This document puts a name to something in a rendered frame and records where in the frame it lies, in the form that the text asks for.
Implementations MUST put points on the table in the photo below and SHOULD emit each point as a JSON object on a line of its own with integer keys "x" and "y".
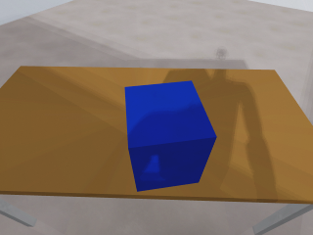
{"x": 63, "y": 133}

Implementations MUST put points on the carton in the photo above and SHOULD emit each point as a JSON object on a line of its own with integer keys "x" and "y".
{"x": 169, "y": 134}

